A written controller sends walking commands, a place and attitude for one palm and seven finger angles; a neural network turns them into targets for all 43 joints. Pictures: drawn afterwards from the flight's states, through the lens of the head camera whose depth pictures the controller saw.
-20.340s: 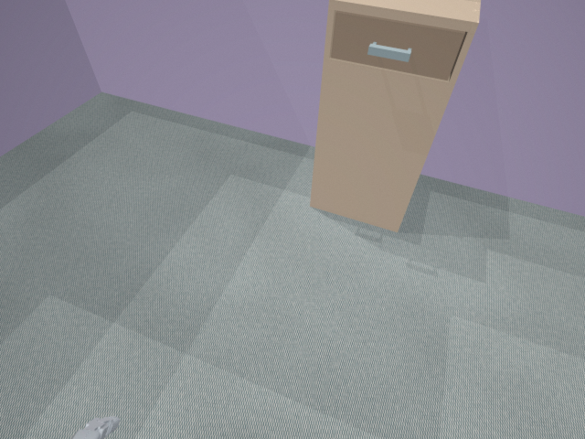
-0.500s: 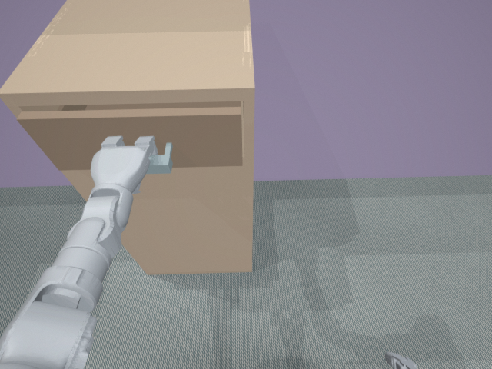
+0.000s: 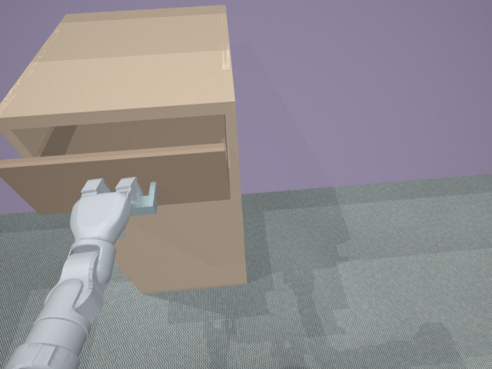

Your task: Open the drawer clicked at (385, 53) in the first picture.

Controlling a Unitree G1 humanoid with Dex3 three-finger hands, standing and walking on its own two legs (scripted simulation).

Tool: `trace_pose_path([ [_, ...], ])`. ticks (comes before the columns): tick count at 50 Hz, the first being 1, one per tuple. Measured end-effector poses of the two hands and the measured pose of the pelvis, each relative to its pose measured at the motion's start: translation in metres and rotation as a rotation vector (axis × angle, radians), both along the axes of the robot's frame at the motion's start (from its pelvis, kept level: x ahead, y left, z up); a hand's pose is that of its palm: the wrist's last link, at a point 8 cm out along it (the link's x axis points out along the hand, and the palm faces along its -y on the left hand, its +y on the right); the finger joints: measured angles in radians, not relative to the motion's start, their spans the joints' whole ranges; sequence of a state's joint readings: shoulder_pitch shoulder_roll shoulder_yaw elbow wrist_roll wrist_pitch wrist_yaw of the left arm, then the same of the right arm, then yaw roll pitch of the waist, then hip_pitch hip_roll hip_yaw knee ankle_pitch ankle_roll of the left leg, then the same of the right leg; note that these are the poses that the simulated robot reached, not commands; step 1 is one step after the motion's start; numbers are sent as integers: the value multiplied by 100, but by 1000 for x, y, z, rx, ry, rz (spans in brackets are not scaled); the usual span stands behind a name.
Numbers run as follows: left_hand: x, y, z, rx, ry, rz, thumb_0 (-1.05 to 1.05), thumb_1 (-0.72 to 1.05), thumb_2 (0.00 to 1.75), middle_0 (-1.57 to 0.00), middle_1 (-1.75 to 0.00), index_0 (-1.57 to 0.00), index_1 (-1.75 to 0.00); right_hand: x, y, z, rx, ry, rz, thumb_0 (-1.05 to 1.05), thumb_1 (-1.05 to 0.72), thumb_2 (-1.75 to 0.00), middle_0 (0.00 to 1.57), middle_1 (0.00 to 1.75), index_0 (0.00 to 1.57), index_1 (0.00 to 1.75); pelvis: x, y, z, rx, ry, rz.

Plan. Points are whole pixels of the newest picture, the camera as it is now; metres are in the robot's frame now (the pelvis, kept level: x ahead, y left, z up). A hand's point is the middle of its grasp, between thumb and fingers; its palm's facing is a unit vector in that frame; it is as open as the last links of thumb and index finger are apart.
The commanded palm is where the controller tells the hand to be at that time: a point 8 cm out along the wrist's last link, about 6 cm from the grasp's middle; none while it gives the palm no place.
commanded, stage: pull the drawer open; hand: left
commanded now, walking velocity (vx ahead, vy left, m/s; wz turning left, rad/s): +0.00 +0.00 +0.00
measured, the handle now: (121, 198) +0.40 +0.23 +0.05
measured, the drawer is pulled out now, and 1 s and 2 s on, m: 0.09 0.30 0.30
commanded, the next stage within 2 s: open the thumb to release the handle in 1.22 s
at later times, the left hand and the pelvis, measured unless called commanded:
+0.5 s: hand (104, 295) +0.24 +0.22 +0.03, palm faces +0.00 -0.11 -0.99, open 5.7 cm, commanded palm +0.19 +0.23 +0.08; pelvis +0.01 -0.01 +0.00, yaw +1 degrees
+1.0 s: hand (89, 367) +0.14 +0.21 +0.03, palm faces -0.01 -0.10 -1.00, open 5.8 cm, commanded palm +0.09 +0.22 +0.08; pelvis -0.01 -0.02 -0.01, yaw +1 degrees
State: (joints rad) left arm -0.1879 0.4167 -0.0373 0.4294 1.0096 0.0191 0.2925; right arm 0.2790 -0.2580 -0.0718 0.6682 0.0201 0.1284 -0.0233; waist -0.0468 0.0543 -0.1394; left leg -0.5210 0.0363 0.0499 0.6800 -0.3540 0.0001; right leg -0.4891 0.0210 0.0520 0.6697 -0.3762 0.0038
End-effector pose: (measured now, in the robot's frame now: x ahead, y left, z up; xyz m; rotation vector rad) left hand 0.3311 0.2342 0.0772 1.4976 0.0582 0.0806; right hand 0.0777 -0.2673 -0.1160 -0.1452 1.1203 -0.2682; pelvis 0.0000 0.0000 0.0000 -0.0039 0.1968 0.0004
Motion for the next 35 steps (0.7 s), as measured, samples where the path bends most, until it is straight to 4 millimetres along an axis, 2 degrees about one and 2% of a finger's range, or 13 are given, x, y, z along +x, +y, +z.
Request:
trace_pose_path([
  [10,-44,-4,1,-23,4,18,4,71,81,-27,-135,-41,-135,85,24,22,24,-223,129,1,-91,-90,20,30,20,30,2,1,2,6,-46,10],
  [17,-74,-7,2,-36,10,33,4,70,80,-27,-135,-41,-135,122,41,35,54,-317,211,1,-91,-90,20,30,20,30,6,-3,3,10,-66,15],
  [24,-110,-11,3,-42,17,46,5,70,80,-26,-134,-41,-134,135,47,35,79,-339,262,1,-91,-90,21,30,20,30,9,-9,2,14,-78,17],
  [35,-158,-16,3,-27,29,56,5,70,79,-26,-133,-41,-135,128,37,24,76,-307,290,1,-91,-90,20,30,20,30,4,-18,-1,20,-84,17],
])
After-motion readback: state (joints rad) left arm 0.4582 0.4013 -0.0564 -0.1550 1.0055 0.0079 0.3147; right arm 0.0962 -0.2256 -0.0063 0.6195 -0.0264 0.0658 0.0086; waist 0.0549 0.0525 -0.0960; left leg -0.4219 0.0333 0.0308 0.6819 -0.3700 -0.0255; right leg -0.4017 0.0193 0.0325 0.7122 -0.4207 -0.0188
